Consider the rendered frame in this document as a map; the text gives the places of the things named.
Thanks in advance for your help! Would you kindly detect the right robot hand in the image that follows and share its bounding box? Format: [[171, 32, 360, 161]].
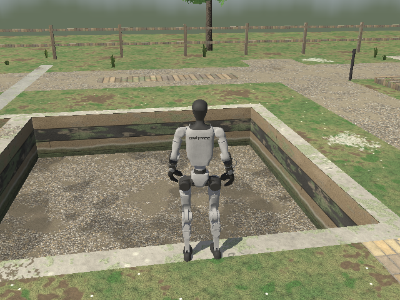
[[220, 173, 234, 186]]

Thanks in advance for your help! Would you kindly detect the left robot hand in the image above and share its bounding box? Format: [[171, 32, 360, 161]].
[[168, 170, 183, 183]]

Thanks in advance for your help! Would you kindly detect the left robot upper arm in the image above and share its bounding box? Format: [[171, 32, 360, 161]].
[[170, 126, 187, 161]]

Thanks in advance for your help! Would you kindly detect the left robot forearm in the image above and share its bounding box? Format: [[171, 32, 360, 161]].
[[169, 151, 178, 173]]

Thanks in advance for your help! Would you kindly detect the left robot foot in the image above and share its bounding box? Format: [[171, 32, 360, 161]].
[[183, 245, 193, 262]]

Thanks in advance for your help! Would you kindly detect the humanoid robot head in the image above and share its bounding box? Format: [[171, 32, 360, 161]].
[[189, 99, 211, 130]]

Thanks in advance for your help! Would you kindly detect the right robot upper arm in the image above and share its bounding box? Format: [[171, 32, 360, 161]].
[[213, 127, 230, 162]]

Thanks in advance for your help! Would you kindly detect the right robot forearm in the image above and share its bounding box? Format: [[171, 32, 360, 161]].
[[223, 152, 234, 175]]

